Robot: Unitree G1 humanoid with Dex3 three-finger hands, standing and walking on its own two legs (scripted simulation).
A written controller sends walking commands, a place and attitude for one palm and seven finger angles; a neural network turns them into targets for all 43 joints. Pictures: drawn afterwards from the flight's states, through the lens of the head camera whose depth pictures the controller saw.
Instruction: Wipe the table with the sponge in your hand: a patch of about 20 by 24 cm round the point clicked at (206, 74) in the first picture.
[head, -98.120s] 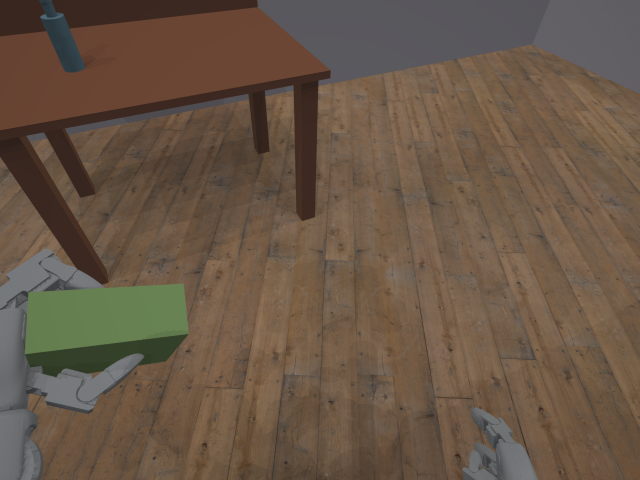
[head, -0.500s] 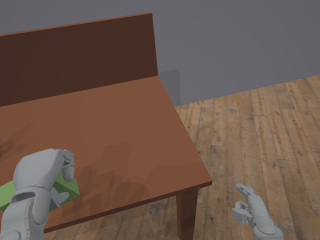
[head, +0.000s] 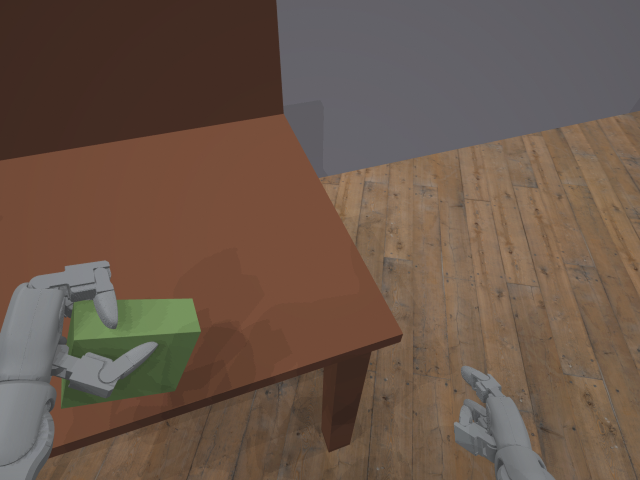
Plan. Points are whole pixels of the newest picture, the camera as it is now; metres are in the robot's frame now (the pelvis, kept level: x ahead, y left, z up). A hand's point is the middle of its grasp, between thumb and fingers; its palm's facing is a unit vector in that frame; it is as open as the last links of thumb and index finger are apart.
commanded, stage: step back with the hand held close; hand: left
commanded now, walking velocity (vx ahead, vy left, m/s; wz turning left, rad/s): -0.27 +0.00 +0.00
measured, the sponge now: (148, 349) +0.23 +0.23 +0.07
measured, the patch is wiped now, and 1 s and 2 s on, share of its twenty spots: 1.00 1.00 1.00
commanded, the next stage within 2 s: stop stepping back and stand still in 1.04 s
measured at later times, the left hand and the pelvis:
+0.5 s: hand (30, 387) +0.15 +0.27 +0.15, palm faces +0.37 -0.83 -0.40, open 6.7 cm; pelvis -0.05 +0.03 -0.02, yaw +1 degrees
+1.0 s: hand out of the picture +0.06 +0.28 +0.16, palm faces +0.39 -0.83 -0.39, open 6.7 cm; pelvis -0.15 +0.03 -0.01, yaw -2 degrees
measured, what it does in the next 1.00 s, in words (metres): walks backwards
